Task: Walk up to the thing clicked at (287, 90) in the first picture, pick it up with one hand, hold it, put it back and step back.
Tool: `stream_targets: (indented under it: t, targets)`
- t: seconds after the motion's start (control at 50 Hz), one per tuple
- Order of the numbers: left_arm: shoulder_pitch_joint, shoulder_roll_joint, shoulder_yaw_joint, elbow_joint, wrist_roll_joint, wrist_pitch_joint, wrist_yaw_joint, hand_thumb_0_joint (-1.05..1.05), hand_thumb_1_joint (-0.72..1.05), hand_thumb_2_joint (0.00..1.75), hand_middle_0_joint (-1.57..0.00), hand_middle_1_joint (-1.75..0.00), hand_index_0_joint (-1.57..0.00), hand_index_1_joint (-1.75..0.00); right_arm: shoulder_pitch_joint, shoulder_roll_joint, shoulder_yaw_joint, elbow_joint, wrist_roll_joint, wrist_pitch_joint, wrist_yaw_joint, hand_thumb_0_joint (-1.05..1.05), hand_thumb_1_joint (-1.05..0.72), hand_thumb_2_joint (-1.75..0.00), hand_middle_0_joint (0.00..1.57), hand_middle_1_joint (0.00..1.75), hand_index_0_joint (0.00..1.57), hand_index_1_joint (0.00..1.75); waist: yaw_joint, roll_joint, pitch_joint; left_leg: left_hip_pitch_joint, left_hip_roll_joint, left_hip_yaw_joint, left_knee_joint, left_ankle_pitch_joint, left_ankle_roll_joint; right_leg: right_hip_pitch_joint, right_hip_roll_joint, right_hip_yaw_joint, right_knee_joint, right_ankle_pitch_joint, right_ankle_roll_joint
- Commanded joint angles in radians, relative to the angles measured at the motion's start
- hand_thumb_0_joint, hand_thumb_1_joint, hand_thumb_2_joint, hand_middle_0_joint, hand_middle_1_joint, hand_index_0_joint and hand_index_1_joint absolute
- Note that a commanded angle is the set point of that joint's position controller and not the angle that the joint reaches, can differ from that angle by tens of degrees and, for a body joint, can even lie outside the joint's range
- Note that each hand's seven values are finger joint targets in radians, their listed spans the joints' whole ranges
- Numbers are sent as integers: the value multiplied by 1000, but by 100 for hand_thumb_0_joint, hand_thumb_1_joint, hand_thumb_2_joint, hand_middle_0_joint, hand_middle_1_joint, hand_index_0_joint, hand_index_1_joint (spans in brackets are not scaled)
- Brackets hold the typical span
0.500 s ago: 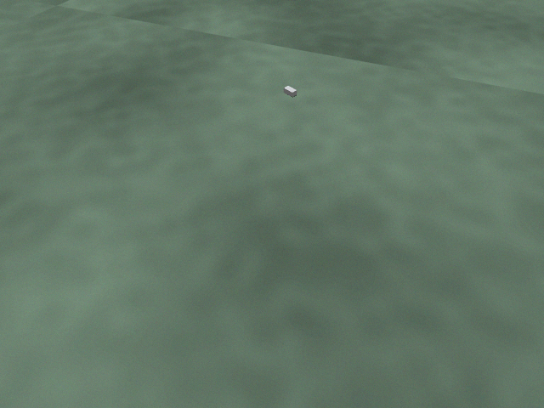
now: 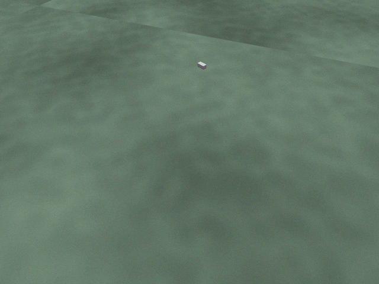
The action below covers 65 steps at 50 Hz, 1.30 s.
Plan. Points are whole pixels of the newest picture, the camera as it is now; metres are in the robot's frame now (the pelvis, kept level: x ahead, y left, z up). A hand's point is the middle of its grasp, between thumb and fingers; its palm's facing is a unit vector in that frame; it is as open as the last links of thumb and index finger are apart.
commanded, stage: stand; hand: left
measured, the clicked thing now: (201, 65) +2.14 -0.07 -0.77
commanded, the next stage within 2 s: walk up in 0.62 s
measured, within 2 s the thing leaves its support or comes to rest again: neither
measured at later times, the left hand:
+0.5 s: hand out of the picture +0.07 +0.25 -0.16, palm faces -0.03 -0.94 -0.34, open 7.4 cm
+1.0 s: hand (110, 239) +0.25 +0.23 -0.13, palm faces -0.19 -0.85 -0.49, open 7.4 cm
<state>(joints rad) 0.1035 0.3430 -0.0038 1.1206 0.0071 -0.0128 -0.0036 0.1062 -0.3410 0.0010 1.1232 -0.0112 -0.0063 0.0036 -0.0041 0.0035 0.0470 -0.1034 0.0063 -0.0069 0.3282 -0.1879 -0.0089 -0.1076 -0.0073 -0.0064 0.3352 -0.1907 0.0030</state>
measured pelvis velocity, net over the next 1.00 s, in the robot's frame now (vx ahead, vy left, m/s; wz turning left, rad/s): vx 0.09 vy -0.06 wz -0.24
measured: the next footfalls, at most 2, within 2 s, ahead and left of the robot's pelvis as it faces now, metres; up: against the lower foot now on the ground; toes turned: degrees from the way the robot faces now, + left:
right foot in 0.94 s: +0.12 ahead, -0.20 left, +0.00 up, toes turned -21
left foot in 1.36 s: +0.54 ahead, +0.01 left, +0.00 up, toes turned -18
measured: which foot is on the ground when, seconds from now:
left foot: down 0.00-0.96, up 0.98-1.00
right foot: down 0.00-0.70, up 0.72-0.92, down 0.94-1.00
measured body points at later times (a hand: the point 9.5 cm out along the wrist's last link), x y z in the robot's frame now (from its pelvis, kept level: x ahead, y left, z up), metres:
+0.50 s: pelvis +0.00 +0.00 +0.00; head +0.01 +0.00 +0.45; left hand +0.07 +0.30 -0.13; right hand +0.07 -0.30 -0.14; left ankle +0.00 +0.12 -0.75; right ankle +0.00 -0.12 -0.75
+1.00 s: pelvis +0.09 -0.06 -0.03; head +0.07 -0.09 +0.41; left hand +0.25 +0.27 -0.10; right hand +0.09 -0.41 -0.16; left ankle +0.01 +0.11 -0.72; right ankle +0.08 -0.18 -0.75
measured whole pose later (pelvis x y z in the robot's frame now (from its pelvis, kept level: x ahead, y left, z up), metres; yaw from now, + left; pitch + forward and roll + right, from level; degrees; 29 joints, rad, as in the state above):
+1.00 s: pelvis +0.09 -0.06 -0.03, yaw -14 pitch -2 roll -1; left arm 0.23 0.45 0.09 0.97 0.01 -0.07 -0.06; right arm 0.21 -0.49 -0.11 0.95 -0.05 0.00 0.10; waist 0.00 0.11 -0.01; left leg -0.16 0.14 0.08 0.88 -0.54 0.02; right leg -0.33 -0.06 -0.11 0.72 -0.34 0.00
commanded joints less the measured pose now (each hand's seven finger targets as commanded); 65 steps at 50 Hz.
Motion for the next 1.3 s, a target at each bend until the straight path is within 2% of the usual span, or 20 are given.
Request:
stream_targets:
  t: [0.0, 0.58, 0.6, 0.64, 0.66, 0.68, 0.7, 0.72, 0.84, 0.9, 0.92, 0.94, 0.96, 0.98, 1.0, 1.04, 1.08, 1.18, 1.24, 1.28]
  targets:
    - [-40, 213, 39, -56, 1, -22, 17, 0, 90, 90, -20, -30, -20, -30, -37, -208, -38, -61, 5, -23, -14, 0, -90, -90, 20, 30, 20, 30, 2, -21, -61, -1, 119, -87, -44, 163, 30, 8, -118, 82, -59, 160, -27]
    - [-22, 217, 39, -59, 1, -21, 16, 0, 90, 90, -20, -30, -20, -30, -32, -215, -37, -57, 4, -25, -14, 0, -90, -90, 20, 30, 20, 30, 5, -8, -74, 8, 120, -88, -54, 166, 32, 23, -122, 86, -57, 173, -28]
    - [43, 354, 118, -138, 15, -28, -25, 0, 90, 90, -20, -30, -20, -30, -44, -368, -129, -186, -23, -56, 22, 0, -90, -90, 20, 30, 20, 30, -5, 45, -157, 125, 102, -26, 111, -418, 83, -166, -112, 225, 15, -312, -72]
    - [-70, 319, 114, -168, 25, -24, -48, 0, 90, 90, -20, -30, -20, -30, -22, -346, -140, -192, -28, -52, 46, 0, -90, -90, 20, 30, 20, 30, -60, 47, 7, 201, 123, -61, 93, -567, 114, -565, -111, 235, 14, -436, -48]
    - [-184, 289, 115, -207, 28, -29, -53, 0, 90, 90, -20, -30, -20, -30, 70, -341, -146, -181, -16, -52, 47, 0, -90, -90, 20, 30, 20, 30, -127, 83, 26, 265, 202, -148, -15, -638, 160, -687, -69, 137, 125, -371, -15]
    - [-241, 238, 91, -242, 6, -38, -60, 0, 90, 90, -20, -30, -20, -30, 111, -356, -160, -174, -10, -53, 45, 0, -90, -90, 20, 30, 20, 30, -164, 214, 17, 219, 404, -347, -180, -582, 208, -704, -6, 35, 451, -276, -37]
    - [-216, 262, 102, -264, 16, -42, -59, 0, 90, 90, -20, -30, -20, -30, 58, -382, -172, -206, -16, -60, 48, 0, -90, -90, 20, 30, 20, 30, -110, 146, 28, 138, 519, -390, -230, -509, 243, -667, -98, 58, 535, -274, -36]
    - [-132, 276, 95, -249, 12, -42, -58, 0, 90, 90, -20, -30, -20, -30, -19, -377, -164, -247, -24, -65, 49, 0, -90, -90, 20, 30, 20, 30, -60, 103, -11, 139, 503, -349, -231, -432, 241, -588, -118, 40, 523, -265, -29]
    - [72, 267, 109, -193, -5, -32, -95, 0, 90, 90, -20, -30, -20, -30, -123, -353, -158, -306, -38, -68, 85, 0, -90, -90, 20, 30, 20, 30, 32, 165, -39, 4, 266, 63, -95, -412, 161, -269, -107, -78, 348, -142, -11]
    - [257, 304, 132, -129, 4, -54, -65, 0, 90, 90, -20, -30, -20, -30, -119, -305, -143, -323, -34, -52, 92, 0, -90, -90, 20, 30, 20, 30, 124, -41, -57, -257, 165, 205, 263, -393, 138, 92, -27, -178, 212, -38, -28]
    - [378, 380, 160, -98, 9, -64, -43, 0, 90, 90, -20, -30, -20, -30, -102, -254, -122, -339, -35, -50, 96, 0, -90, -90, 20, 30, 20, 30, 182, -251, -93, -460, 88, 232, 586, -327, 97, 300, -44, -35, 144, -202, -72]
    - [427, 460, 182, -115, 13, -69, -24, 0, 90, 90, -20, -30, -20, -30, -98, -195, -97, -373, -23, -50, 104, 0, -90, -90, 20, 30, 20, 30, 194, -431, -37, -720, 1, 170, 826, -454, 30, 320, -260, 412, -62, -525, -135]
    - [371, 481, 172, -152, 3, -70, -20, 0, 90, 90, -20, -30, -20, -30, -136, -268, -109, -391, -20, -51, 105, 0, -90, -90, 20, 30, 20, 30, 160, -257, -5, -731, 19, -5, 879, -386, 5, 218, -407, 749, -240, -640, -230]
    - [290, 500, 170, -174, -10, -71, -16, 0, 90, 90, -20, -30, -20, -30, -162, -323, -122, -387, -23, -56, 107, 0, -90, -90, 20, 30, 20, 30, 134, -152, 64, -711, 91, -53, 854, -336, 0, 120, -452, 797, -270, -679, -284]
    - [242, 469, 159, -190, -15, -74, -8, 0, 90, 90, -20, -30, -20, -30, -194, -338, -122, -375, -17, -61, 113, 0, -90, -90, 20, 30, 20, 30, 117, -89, 112, -710, 122, -80, 853, -265, 6, 85, -406, 706, -266, -571, -272]
    - [143, 418, 136, -227, -22, -88, 7, 0, 90, 90, -20, -30, -20, -30, -86, -323, -120, -330, -1, -51, 117, 0, -90, -90, 20, 30, 20, 30, 31, -91, 77, -629, 159, -89, 780, -130, 8, 61, -304, 408, -200, -349, -184]
    - [142, 387, 128, -237, -25, -102, 9, 0, 90, 90, -20, -30, -20, -30, -24, -312, -122, -311, -5, -37, 124, 0, -90, -90, 20, 30, 20, 30, 12, -117, 70, -553, 157, -71, 701, -50, 4, 9, -244, 288, -198, -250, -162]
    - [124, 411, 131, -272, -17, -131, 7, 0, 90, 90, -20, -30, -20, -30, -85, -303, -138, -368, -22, -7, 147, 0, -90, -90, 20, 30, 20, 30, -11, -111, 114, -465, 159, -39, 493, 91, -37, -170, -189, 126, -227, -213, -173]
    - [197, 401, 130, -254, -14, -130, 5, 0, 90, 90, -20, -30, -20, -30, -169, -267, -132, -399, -22, -20, 155, 0, -90, -90, 20, 30, 20, 30, 27, -61, 83, -330, 132, 12, 314, 176, -16, -176, -154, 42, -160, -14, -149]
    - [162, 421, 135, -257, -5, -126, 10, 0, 90, 90, -20, -30, -20, -30, -105, -266, -144, -392, -20, -22, 153, 0, -90, -90, 20, 30, 20, 30, -16, -100, 17, -213, 129, 22, 296, 191, 7, -153, -208, 64, -108, 145, -152]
